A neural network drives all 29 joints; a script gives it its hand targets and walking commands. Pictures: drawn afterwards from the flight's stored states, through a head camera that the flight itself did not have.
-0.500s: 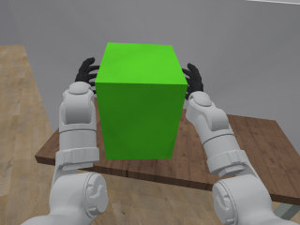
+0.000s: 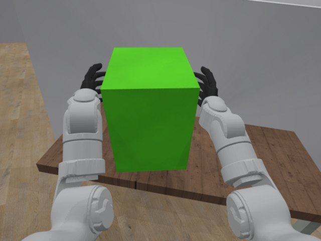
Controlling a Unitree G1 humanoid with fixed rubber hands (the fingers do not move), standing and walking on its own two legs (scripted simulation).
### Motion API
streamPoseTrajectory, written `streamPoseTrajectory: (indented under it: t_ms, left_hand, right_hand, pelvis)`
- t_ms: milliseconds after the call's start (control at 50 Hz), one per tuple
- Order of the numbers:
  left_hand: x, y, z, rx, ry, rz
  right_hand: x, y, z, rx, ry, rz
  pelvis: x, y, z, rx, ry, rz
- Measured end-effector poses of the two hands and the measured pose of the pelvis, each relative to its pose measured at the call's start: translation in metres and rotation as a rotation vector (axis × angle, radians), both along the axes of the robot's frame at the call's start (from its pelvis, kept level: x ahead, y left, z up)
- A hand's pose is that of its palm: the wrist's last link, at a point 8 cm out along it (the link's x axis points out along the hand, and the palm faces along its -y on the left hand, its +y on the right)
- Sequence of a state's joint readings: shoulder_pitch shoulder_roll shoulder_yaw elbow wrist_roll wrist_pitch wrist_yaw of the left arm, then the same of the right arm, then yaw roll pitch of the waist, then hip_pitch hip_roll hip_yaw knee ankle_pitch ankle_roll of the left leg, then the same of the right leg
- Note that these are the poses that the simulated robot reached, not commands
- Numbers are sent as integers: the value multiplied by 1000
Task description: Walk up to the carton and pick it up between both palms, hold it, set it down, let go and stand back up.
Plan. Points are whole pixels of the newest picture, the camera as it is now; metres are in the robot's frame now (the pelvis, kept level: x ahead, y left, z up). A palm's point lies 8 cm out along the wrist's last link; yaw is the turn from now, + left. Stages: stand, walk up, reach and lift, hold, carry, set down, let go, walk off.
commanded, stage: hold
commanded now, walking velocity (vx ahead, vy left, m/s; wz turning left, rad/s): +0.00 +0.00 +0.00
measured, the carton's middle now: (150, 108) +0.41 +0.00 +0.20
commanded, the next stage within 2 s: none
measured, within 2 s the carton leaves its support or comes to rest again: neither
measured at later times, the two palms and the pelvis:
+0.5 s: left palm (89, 95) +0.37 +0.14 +0.26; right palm (210, 98) +0.35 -0.13 +0.26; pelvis +0.00 +0.00 +0.00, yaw +0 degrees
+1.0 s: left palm (89, 93) +0.37 +0.14 +0.26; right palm (210, 96) +0.36 -0.13 +0.26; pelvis +0.00 +0.00 +0.00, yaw -1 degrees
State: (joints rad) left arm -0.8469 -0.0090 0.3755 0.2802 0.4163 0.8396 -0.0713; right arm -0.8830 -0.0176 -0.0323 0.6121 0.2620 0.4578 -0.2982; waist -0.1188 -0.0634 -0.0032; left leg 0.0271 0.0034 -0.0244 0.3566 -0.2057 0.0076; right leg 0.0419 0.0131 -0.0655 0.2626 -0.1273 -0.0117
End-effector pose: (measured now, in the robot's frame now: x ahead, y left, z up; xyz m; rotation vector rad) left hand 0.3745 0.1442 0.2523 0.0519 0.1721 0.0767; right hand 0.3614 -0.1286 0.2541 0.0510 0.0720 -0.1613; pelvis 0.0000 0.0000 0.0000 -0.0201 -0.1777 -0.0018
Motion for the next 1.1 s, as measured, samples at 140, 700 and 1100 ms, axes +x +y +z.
streamPoseTrajectory:
  t_ms: [140,700,1100]
  left_hand:
    - [-1,-7,5,12,-24,-2]
    - [-7,-3,7,-2,-8,4]
    - [0,1,1,-5,15,13]
  right_hand:
    - [-3,-6,-1,12,-24,-6]
    - [-7,-3,5,6,-9,-2]
    - [3,1,5,-10,10,16]
  pelvis:
    - [2,2,0,-1,-8,-1]
    - [-6,-3,0,3,2,6]
    - [-2,-3,1,6,13,-3]
